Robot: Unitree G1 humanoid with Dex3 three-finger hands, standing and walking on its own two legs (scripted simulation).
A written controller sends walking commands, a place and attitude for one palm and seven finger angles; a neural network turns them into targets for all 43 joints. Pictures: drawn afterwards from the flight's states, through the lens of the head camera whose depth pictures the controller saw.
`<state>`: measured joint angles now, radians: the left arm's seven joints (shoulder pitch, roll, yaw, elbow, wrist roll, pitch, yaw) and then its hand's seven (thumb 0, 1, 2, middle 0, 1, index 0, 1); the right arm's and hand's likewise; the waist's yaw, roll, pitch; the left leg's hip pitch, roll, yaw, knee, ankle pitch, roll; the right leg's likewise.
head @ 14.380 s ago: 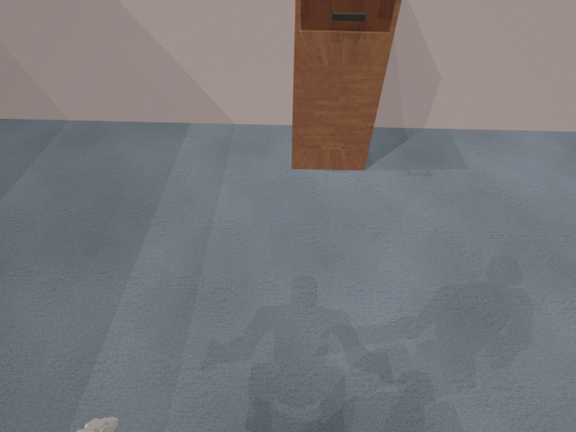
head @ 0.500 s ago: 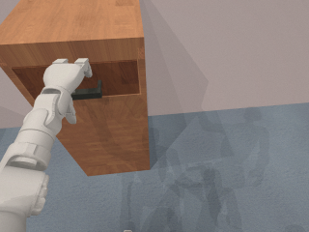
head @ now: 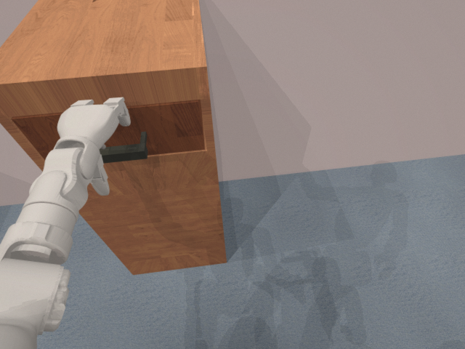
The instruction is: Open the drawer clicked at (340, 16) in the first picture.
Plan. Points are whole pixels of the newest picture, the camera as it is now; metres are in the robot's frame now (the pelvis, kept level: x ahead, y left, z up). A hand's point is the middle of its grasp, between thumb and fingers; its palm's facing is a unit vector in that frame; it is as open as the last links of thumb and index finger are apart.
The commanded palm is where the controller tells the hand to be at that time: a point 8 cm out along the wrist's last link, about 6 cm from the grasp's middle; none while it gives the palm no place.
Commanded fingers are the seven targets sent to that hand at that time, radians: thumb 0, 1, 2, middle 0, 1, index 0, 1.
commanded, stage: move the hooked fingers above the handle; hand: left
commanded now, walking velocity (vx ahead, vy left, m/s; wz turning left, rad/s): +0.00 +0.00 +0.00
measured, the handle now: (116, 146) +0.50 +0.25 +0.05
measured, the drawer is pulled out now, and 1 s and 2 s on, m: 0.00 0.00 0.00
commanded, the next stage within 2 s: lower the fingers behind the handle in 0.54 s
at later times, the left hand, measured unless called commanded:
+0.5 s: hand (109, 143) +0.45 +0.23 +0.11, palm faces -0.04 -0.04 -1.00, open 13.8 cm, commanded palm +0.44 +0.24 +0.17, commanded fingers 0.00 -0.50 0.30 -0.30 -1.20 -0.30 -1.20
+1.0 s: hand (115, 153) +0.45 +0.23 +0.09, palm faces -0.01 -0.04 -1.00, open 13.8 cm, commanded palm +0.43 +0.24 +0.14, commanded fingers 0.00 -0.50 0.30 -0.30 -1.20 -0.30 -1.20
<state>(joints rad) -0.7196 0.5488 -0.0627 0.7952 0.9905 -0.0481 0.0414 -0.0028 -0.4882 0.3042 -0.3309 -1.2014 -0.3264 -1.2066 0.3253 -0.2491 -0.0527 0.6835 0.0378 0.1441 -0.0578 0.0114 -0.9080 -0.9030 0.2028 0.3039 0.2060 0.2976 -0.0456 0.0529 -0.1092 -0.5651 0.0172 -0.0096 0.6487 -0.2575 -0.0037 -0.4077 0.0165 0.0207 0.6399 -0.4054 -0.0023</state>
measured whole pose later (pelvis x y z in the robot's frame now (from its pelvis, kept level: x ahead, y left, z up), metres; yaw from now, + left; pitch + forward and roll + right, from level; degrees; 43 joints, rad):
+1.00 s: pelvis +0.00 +0.00 +0.00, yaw +0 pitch +11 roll -1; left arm -0.71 0.51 -0.05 0.80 1.02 -0.07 0.11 0.00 -0.49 0.30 -0.33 -1.20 -0.32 -1.20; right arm 0.29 -0.26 -0.06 0.68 0.03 0.15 -0.05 0.01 -0.91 -0.90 0.20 0.30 0.21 0.30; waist -0.06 0.04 -0.11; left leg -0.61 0.02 -0.01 0.69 -0.27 0.00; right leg -0.45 0.02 0.02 0.68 -0.42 0.00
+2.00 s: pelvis -0.01 +0.01 -0.02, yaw -1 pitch +16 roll -2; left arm -0.72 0.53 0.01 0.96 1.07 -0.06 0.25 0.00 -0.49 0.30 -0.32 -1.20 -0.32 -1.20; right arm 0.35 -0.25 -0.07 0.70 0.01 0.14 -0.05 0.01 -0.91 -0.90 0.20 0.30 0.21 0.30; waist -0.09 0.05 -0.15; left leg -0.78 0.03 -0.01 0.80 -0.31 0.01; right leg -0.61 0.03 0.03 0.77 -0.44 0.01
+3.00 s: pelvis +0.00 +0.01 -0.02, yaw -1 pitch +16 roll -2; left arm -0.70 0.52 0.00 0.96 1.06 -0.02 0.25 -0.01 0.74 0.83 -0.41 -1.33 -0.41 -1.33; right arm 0.34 -0.24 -0.07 0.71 0.01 0.14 -0.04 0.01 -0.91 -0.90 0.20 0.30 0.21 0.30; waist -0.09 0.05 -0.16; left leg -0.76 0.03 0.00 0.80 -0.32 0.01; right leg -0.59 0.03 0.03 0.76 -0.45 0.01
